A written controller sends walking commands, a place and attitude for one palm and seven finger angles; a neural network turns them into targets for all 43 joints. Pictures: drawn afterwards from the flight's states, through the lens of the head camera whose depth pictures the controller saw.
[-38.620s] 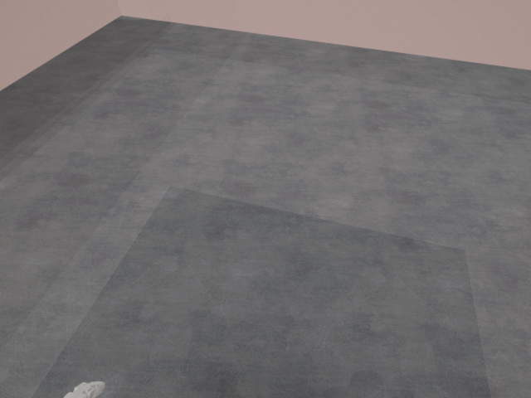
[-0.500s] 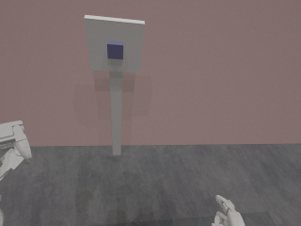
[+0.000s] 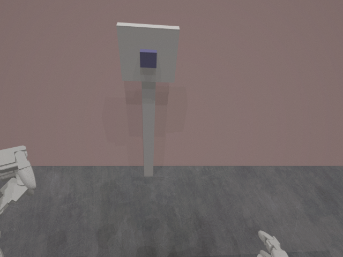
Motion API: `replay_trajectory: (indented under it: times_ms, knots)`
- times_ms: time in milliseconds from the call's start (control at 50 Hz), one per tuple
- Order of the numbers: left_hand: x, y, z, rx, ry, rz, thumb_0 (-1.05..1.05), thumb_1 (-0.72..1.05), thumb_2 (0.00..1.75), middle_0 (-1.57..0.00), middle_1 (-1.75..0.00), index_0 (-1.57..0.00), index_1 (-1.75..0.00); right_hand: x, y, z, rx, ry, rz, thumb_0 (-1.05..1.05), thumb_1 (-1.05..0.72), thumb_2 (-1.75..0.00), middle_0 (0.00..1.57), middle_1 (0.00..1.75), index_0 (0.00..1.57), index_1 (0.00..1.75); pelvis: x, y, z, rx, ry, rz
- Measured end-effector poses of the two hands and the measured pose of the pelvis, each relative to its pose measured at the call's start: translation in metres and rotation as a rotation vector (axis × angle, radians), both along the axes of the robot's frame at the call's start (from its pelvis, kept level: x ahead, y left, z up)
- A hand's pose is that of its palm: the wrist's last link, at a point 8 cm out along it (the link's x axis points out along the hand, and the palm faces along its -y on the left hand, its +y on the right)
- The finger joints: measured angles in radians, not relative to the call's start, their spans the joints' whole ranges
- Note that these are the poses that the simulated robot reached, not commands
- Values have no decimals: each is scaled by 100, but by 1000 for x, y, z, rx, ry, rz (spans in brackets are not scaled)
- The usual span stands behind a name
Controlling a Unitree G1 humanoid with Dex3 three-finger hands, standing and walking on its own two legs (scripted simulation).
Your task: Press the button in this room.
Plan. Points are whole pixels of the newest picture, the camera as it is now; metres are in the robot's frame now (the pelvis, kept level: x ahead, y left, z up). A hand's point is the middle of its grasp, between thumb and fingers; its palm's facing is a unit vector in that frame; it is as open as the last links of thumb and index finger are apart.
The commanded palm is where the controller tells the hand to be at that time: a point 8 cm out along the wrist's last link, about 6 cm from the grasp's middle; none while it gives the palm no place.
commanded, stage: stop stepping back and stand still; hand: left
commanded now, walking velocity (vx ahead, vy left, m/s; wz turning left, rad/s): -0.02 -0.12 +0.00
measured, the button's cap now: (148, 58) +0.75 +0.11 +0.11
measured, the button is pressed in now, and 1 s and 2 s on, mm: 0 0 0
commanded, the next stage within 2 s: let the arm hang, fingers relaxed in 0.12 s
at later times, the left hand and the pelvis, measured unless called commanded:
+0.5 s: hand out of the picture +0.10 +0.19 -0.16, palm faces +0.06 -0.97 -0.24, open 3.2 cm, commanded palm none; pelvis +0.02 -0.01 +0.00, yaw +2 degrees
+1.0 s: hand out of the picture -0.02 +0.16 -0.16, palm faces +0.07 -0.98 -0.19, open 7.0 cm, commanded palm none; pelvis +0.01 +0.00 +0.01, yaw +1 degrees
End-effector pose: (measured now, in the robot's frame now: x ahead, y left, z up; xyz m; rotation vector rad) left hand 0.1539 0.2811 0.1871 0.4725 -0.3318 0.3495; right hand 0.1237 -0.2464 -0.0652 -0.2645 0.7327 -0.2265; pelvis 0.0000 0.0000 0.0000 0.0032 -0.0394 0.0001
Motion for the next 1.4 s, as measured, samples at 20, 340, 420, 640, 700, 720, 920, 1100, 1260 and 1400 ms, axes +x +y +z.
replay_trajectory:
  times_ms: [20,340,420,640,700,720,920,1100,1260,1400]
  knots:
    - [0,0,4,23,6,-4,1,89,90,-131,-150,-131,-150,2,5,0,20,-5,11,2,-90,-90,20,30,20,30,0,-1,2,-1,3,4]
    - [29,6,-162,-204,698,116,0,89,90,-126,-146,-127,-147,46,9,-50,113,158,128,1,-90,-90,21,30,20,30,21,2,-8,-6,61,38]
    - [-11,-27,-270,-391,1162,125,0,90,90,-117,-138,-117,-138,31,1,-51,89,235,89,1,-91,-90,21,30,20,30,21,-1,-6,4,45,35]
    - [-134,-39,-319,-540,1591,272,1,90,90,-80,-104,-82,-99,-64,7,-59,93,585,15,1,-91,-90,20,30,20,30,18,-6,10,-13,18,46]
    - [-158,-39,-316,-546,1656,306,1,90,90,-70,-90,-71,-88,-86,14,-65,124,642,-1,1,-91,-90,20,30,20,30,16,-4,12,-12,12,43]
    - [-165,-40,-315,-548,1674,314,1,90,90,-67,-86,-68,-84,-92,17,-66,134,657,-6,1,-91,-90,20,30,20,30,16,-4,13,-11,10,42]
    - [-188,-62,-315,-580,1737,317,0,90,90,-34,-46,-34,-46,-135,40,-75,212,734,-44,1,-91,-90,20,30,20,30,11,-3,14,-5,-2,27]
    - [-172,-84,-322,-617,1692,259,0,90,90,-22,-33,-22,-33,-150,47,-75,230,743,-71,1,-91,-90,20,30,20,30,8,-5,13,-3,-3,25]
    - [-168,-88,-325,-621,1682,249,0,91,90,-20,-30,-20,-30,-151,44,-74,225,738,-85,1,-91,-90,20,30,20,30,9,-8,12,-4,0,25]
    - [-171,-83,-323,-614,1690,267,0,91,90,-20,-30,-20,-30,-145,40,-73,217,733,-85,1,-91,-90,20,30,20,30,11,-9,12,-5,2,24]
